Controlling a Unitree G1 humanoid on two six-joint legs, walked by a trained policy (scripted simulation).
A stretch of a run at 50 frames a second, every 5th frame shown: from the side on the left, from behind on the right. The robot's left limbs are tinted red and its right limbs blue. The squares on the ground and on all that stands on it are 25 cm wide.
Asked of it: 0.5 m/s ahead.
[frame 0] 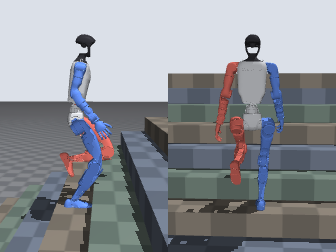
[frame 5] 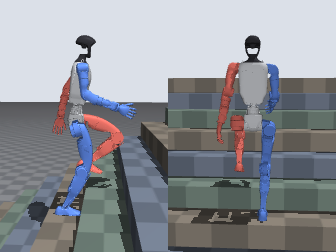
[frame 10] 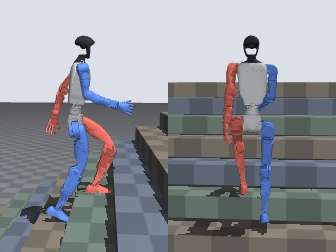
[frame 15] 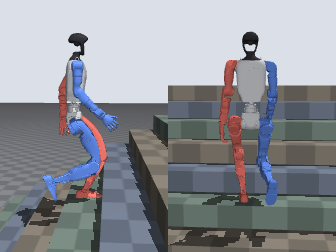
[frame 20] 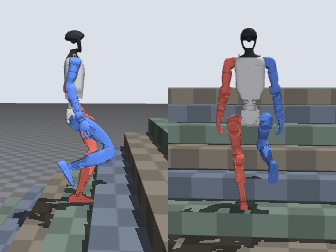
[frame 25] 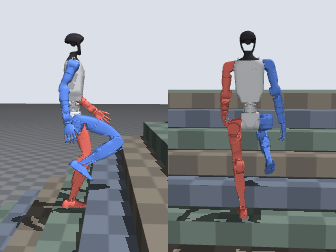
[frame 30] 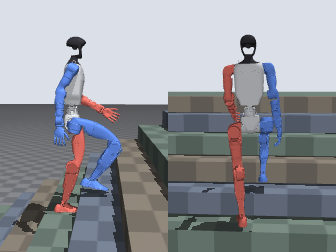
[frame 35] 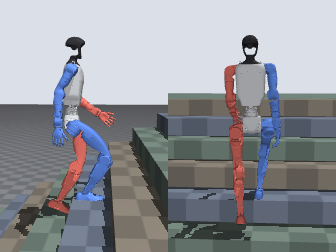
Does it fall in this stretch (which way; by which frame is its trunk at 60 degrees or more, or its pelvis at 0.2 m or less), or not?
no
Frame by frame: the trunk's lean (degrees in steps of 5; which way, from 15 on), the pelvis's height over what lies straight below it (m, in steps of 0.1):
0: 10, 0.7
5: 10, 0.8
10: 10, 0.6
15: 5, 0.7
20: 0, 0.7
25: 0, 0.8
30: 5, 0.8
35: 5, 0.8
